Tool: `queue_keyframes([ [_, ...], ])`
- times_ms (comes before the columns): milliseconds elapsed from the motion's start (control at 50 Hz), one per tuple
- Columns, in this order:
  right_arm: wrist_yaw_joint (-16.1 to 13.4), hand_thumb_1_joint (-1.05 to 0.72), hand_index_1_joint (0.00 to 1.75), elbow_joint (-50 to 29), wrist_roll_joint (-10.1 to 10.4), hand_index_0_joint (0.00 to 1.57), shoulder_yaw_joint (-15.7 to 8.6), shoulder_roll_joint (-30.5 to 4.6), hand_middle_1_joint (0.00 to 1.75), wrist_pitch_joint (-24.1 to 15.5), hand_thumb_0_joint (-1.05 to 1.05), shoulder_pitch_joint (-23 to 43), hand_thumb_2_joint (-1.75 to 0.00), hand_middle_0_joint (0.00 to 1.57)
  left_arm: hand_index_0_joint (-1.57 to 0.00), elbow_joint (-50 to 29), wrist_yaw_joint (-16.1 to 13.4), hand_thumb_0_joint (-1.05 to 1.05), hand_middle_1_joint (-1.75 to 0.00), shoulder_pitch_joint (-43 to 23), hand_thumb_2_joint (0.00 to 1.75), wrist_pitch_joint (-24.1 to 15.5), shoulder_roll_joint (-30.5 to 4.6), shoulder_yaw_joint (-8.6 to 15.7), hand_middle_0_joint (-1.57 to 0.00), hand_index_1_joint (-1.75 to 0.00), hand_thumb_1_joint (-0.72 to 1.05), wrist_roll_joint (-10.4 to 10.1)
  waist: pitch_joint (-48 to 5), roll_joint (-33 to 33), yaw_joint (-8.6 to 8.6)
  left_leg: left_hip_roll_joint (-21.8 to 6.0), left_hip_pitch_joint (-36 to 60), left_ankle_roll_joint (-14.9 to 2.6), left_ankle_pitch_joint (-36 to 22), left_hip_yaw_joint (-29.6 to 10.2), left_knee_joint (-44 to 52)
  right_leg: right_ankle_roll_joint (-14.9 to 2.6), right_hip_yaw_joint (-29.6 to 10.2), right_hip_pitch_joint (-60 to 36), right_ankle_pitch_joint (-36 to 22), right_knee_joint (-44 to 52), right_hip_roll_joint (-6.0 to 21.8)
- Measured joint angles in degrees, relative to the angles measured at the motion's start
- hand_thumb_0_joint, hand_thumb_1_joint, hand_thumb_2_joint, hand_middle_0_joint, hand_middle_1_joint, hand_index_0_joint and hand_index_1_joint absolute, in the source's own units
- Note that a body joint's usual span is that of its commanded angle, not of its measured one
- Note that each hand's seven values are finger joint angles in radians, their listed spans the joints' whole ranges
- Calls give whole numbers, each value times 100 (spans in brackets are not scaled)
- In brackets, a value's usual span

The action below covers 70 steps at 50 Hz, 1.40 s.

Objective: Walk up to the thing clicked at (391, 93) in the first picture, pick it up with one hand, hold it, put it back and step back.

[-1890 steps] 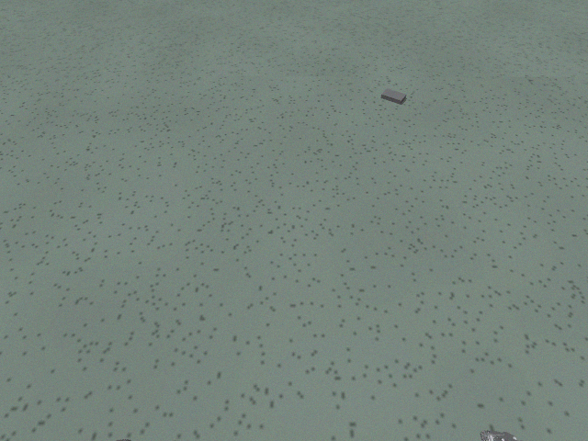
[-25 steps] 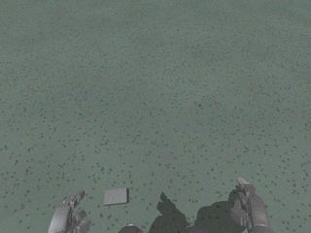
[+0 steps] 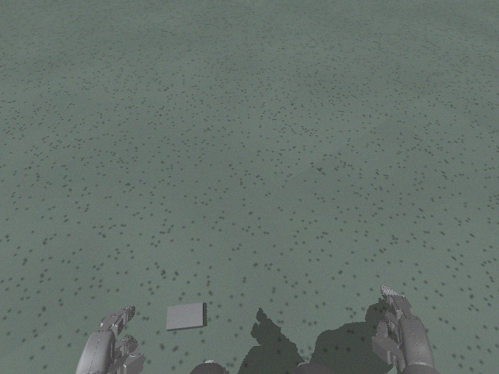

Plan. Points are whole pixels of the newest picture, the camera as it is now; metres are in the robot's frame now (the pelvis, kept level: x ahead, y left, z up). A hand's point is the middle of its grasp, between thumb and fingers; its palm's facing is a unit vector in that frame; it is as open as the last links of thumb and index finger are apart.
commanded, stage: home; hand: left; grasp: from above
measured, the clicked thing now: (185, 316) +0.42 +0.24 -0.70
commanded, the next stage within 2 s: stand in 0.30 s
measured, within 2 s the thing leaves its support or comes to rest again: neither
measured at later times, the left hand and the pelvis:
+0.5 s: hand (134, 360) +0.17 +0.20 -0.07, palm faces +0.01 -0.95 -0.30, open 7.4 cm; pelvis +0.00 +0.00 +0.01, yaw +0 degrees
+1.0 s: hand out of the picture +0.03 +0.25 -0.11, palm faces +0.05 -0.95 -0.31, open 7.4 cm; pelvis -0.01 +0.02 +0.06, yaw +0 degrees
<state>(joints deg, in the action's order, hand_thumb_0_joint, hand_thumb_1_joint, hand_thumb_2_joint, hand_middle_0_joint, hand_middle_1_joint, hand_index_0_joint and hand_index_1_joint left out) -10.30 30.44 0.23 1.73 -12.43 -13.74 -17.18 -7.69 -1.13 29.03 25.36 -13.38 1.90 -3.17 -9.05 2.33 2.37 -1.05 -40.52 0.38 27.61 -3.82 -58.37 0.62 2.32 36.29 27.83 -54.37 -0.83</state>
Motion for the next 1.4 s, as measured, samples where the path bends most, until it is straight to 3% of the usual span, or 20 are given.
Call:
queue_keyframes([
  [400,2,-90,30,-18,15,20,-6,1,30,31,2,9,-90,21,-20,-31,-7,1,-30,9,90,-12,1,-5,-20,-30,90,-7,-12,-2,-7,0,-32,10,26,-22,-9,-11,21,24,32,-9,-2],
  [480,437,-90,30,804,-512,20,-94,-140,30,579,1,479,-90,21,-20,1893,-72,1,-30,-1026,90,-1326,-152,-171,-20,-30,90,490,646,-218,-261,117,693,-38,-172,105,415,-21,-91,-594,-57,209,127],
  [540,755,-90,30,1305,-469,20,-164,-256,30,897,1,679,-90,21,-20,3111,-60,1,-30,-1509,90,-1782,-248,-115,-20,-30,90,606,893,-333,-354,198,1124,-63,-361,184,825,9,-164,-951,-181,477,218],
  [620,927,-90,30,1698,-359,20,-344,-328,30,1063,2,713,-90,21,-20,4200,-78,1,-30,-1673,90,-2077,-325,16,-20,-30,90,601,1035,-369,-365,235,1573,-99,-548,230,1273,57,-206,-1375,-362,895,262],
  [780,922,-90,30,2364,-317,20,-449,-359,30,1247,1,662,-90,21,-20,5694,-99,1,-30,-1685,90,-2315,-324,114,-20,-30,90,554,1202,-318,-363,255,2337,-173,-918,252,2113,147,-220,-2191,-818,1869,290],
  [960,894,-90,30,2938,-231,20,-405,-252,30,1337,1,732,-90,21,-20,6656,-86,1,-30,-1713,90,-2392,-254,63,-20,-30,90,523,1311,-276,-386,324,3041,-208,-1441,269,3092,200,-228,-2874,-1324,2809,369],
  [1400,963,-90,30,3406,-169,20,-418,-440,30,1392,1,847,-90,21,-20,7271,-31,1,-30,-1878,90,-2527,-363,7,-20,-30,90,515,1307,-194,-314,252,3335,-111,-1858,193,3719,118,-157,-3143,-1685,3355,300],
])
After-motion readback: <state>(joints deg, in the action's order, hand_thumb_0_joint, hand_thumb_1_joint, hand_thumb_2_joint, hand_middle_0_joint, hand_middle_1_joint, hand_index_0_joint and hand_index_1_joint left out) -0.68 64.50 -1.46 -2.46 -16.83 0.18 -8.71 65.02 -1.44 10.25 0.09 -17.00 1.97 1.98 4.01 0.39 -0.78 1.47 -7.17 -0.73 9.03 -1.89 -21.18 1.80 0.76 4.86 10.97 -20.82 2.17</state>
